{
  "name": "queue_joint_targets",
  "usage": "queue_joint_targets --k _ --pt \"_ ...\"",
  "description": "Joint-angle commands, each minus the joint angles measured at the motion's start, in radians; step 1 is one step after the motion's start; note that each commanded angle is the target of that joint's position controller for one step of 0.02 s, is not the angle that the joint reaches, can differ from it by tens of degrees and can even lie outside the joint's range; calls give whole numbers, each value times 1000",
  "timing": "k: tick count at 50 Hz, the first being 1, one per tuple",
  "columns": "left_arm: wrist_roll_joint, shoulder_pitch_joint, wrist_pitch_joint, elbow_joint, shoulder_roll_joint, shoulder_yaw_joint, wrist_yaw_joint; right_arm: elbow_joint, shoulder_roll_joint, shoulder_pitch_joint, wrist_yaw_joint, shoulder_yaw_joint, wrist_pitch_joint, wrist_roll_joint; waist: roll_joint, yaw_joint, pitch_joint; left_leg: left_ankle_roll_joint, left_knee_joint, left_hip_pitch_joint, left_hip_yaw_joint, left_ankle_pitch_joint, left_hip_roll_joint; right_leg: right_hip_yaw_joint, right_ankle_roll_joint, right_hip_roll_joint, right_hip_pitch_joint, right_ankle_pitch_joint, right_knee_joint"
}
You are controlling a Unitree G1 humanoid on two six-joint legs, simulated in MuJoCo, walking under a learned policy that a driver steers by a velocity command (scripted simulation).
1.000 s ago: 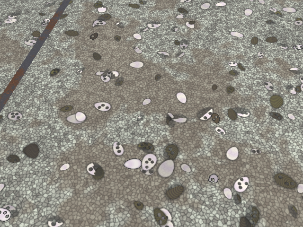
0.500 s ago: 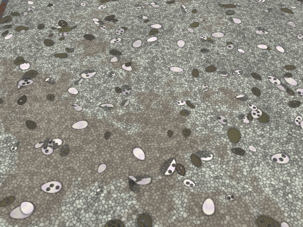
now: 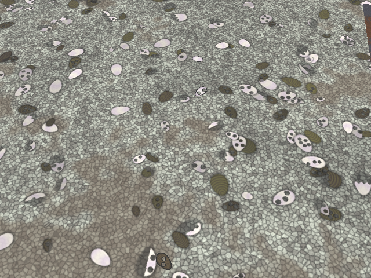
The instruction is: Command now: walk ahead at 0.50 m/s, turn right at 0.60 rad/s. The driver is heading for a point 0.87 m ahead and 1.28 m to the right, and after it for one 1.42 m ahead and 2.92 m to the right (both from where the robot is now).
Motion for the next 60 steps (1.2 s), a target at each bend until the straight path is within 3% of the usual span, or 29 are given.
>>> queue_joint_targets --k 1,4,9,14,16,17,18,19,20,21,22,23,26,30,34,37,39,41,42,43,44,45,46,47,48,49,52,55,60 --pt "16 37 -22 -65 124 35 13 -96 -136 -21 -2 -32 -23 -19 -53 5 -137 -9 -51 -286 -63 99 63 407 -202 -257 311 159 -308" --pt "10 44 -28 -44 137 38 30 -96 -95 -32 -5 -23 2 -33 -49 -7 -115 -57 -173 -245 -33 162 48 322 -210 -225 191 271 -333" --pt "-1 111 -15 -1 164 46 52 -142 -42 -230 6 2 -1 -25 -77 66 -69 -77 -551 -167 -22 466 -23 256 -140 -157 120 133 -316" --pt "-10 162 -7 38 154 47 56 -165 -99 -267 22 -20 -18 -6 -112 70 -67 -41 -686 -98 -70 427 -48 391 -108 -210 214 24 -212" --pt "-7 146 1 38 144 47 56 -149 -116 -192 21 -35 -25 -5 -141 26 -79 -6 -717 -5 -52 346 -55 426 -85 -207 230 43 -140" --pt "-3 146 2 36 112 36 55 -129 -134 -106 15 -48 -29 -11 -135 -16 -122 21 -744 126 -43 337 -46 404 -56 -163 210 73 -51" --pt "7 154 0 23 49 13 51 -118 -181 28 7 -63 -34 -30 -45 -72 -246 82 -735 359 -176 282 99 330 -16 -102 116 -12 206" --pt "-17 297 -9 0 -14 -7 50 -88 -270 133 6 -86 -20 -41 273 -24 -389 253 -820 699 -630 63 336 184 63 41 -228 -388 558" --pt "-30 290 -11 11 82 5 55 -84 -199 138 15 -74 -15 -14 260 -44 -356 259 -906 693 -814 -222 371 196 77 -31 -384 -400 715" --pt "-25 178 -5 6 150 26 57 -99 -131 90 10 -55 -11 -11 156 -71 -227 212 -927 578 -666 -225 324 189 82 -70 -416 -306 759" --pt "-12 110 1 -6 155 29 60 -105 -106 36 7 -45 -4 -22 89 -61 -151 181 -929 458 -517 -85 281 153 85 -104 -387 -235 745" --pt "0 74 2 -18 142 31 57 -100 -81 4 5 -36 1 -27 77 -45 -95 176 -946 361 -412 43 242 153 86 -130 -362 -186 700" --pt "-11 89 10 -16 72 22 43 -73 -52 0 1 -28 -10 -27 119 -7 -69 174 -1005 250 -233 209 177 131 82 -163 -268 -137 606" --pt "4 17 6 -34 27 1 38 -30 -102 30 6 -42 -17 -17 68 -8 -50 221 -1053 263 -137 362 197 122 93 -166 -303 -38 407" --pt "5 -106 -17 -51 10 -16 13 0 -133 53 4 -44 -2 0 58 -43 -30 194 -1060 264 -18 433 160 46 92 -161 -230 145 160" --pt "-3 -192 -25 -76 14 -18 0 34 -156 118 4 -47 12 10 64 -69 -11 182 -1049 308 -7 442 184 13 80 -143 -189 153 59" --pt "-4 -214 -27 -89 33 -12 -5 53 -170 136 3 -50 25 18 78 -58 -4 170 -1019 364 -9 505 212 5 54 -129 -170 96 10" --pt "5 -133 -28 -70 69 7 -5 62 -187 121 -2 -53 36 25 90 12 -58 143 -896 384 29 759 204 -32 16 -85 -12 68 -54" --pt "10 3 -26 -24 107 31 1 65 -175 120 -5 -46 40 25 76 83 -143 118 -734 344 73 877 163 -56 -13 -54 192 97 -87" --pt "13 170 -19 18 163 55 14 51 -137 117 -9 -28 36 6 40 157 -256 79 -499 176 105 733 122 43 -53 -139 470 112 -50" --pt "24 255 -14 31 282 75 24 5 -20 201 -1 13 18 -19 -221 121 -397 6 -89 -229 117 157 -35 519 -215 -420 827 -11 -97" --pt "11 267 -15 31 209 56 22 21 -70 169 3 3 -4 -4 -214 142 -475 6 71 -348 -42 -160 -65 746 -257 -474 828 -98 -233" --pt "12 201 -22 34 166 37 19 -10 -136 88 8 -18 -15 26 -169 133 -309 19 109 -434 -53 -107 -9 598 -210 -435 710 -86 -248" --pt "11 143 -26 33 131 27 18 -22 -126 34 7 -15 -18 28 -123 105 -219 26 65 -423 -31 -20 34 462 -181 -385 578 -18 -260" --pt "14 90 -30 35 101 17 13 -21 -115 15 4 -16 -15 10 -87 73 -152 19 0 -387 -24 42 60 375 -163 -343 454 63 -291" --pt "21 56 -37 33 77 10 11 -14 -109 32 4 -20 -4 1 -103 37 -130 14 -46 -321 -35 91 84 317 -151 -313 368 118 -324" --pt "14 42 -52 51 90 17 12 -12 -61 42 3 -12 19 -14 -85 -6 -101 -15 -139 -251 -24 152 81 263 -175 -287 248 198 -396" --pt "8 73 -53 80 118 28 29 -51 -43 -78 1 -3 20 -24 -60 15 -49 -42 -350 -284 -25 299 64 211 -170 -260 223 196 -424" --pt "-5 167 -39 129 158 42 47 -94 -35 -256 22 7 1 -10 -62 74 -26 -50 -624 -170 -23 502 -6 195 -126 -244 208 119 -395"
Next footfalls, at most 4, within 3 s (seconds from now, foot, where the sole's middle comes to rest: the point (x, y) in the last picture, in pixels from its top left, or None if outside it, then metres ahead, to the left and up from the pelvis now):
0.36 left None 0.40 0.13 -0.76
0.86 right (255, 238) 0.56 -0.21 -0.76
1.34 left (221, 158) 0.91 -0.12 -0.76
1.86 right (310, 149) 0.94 -0.50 -0.76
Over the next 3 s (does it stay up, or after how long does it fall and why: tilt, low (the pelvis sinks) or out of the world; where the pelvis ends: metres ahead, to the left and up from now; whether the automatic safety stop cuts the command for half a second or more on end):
stays up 1.14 -0.83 0.00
